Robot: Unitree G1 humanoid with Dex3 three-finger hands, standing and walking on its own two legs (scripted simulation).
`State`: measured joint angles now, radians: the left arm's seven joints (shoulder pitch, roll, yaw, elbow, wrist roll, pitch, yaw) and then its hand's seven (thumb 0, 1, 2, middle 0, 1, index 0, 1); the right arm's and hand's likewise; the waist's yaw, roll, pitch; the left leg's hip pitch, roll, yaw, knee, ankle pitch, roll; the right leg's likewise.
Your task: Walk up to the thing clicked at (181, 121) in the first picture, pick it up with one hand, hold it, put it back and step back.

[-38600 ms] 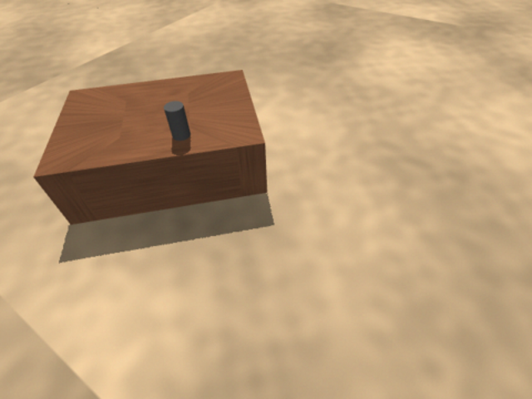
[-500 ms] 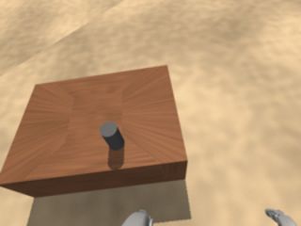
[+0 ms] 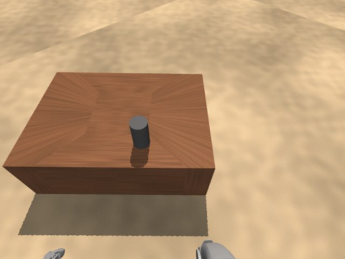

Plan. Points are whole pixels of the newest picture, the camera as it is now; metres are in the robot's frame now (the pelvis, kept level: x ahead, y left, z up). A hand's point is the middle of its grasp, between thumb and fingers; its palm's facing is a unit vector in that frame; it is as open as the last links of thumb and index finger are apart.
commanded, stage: step back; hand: left
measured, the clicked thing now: (140, 132) +0.72 +0.15 -0.34
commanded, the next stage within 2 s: none
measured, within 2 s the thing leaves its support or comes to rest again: neither
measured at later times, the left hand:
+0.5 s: hand out of the picture -0.09 +0.27 -0.12, palm faces -0.12 -0.89 -0.43, open 7.4 cm
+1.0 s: hand out of the picture -0.14 +0.29 -0.13, palm faces -0.09 -0.92 -0.38, open 7.4 cm
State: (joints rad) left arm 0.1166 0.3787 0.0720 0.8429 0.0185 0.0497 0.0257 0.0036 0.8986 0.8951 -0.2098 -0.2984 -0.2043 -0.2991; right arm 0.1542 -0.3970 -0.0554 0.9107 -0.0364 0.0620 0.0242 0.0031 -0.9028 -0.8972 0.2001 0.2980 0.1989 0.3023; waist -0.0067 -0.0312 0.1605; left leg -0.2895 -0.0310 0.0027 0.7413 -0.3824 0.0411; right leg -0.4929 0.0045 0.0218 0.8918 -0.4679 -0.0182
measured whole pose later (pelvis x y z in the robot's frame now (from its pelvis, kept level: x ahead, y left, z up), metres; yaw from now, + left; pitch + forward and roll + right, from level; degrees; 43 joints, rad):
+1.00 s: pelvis -0.29 +0.03 +0.02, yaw -6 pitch -1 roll -1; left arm 0.13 0.39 0.07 0.83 0.01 0.05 0.02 0.00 0.90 0.90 -0.21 -0.30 -0.20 -0.30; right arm 0.13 -0.36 -0.04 0.85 -0.03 0.05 -0.01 0.01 -0.90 -0.90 0.20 0.30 0.20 0.30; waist 0.00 -0.02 0.16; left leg -0.33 0.02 -0.01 0.59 -0.24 0.02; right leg -0.42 0.08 0.13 1.14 -0.51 0.01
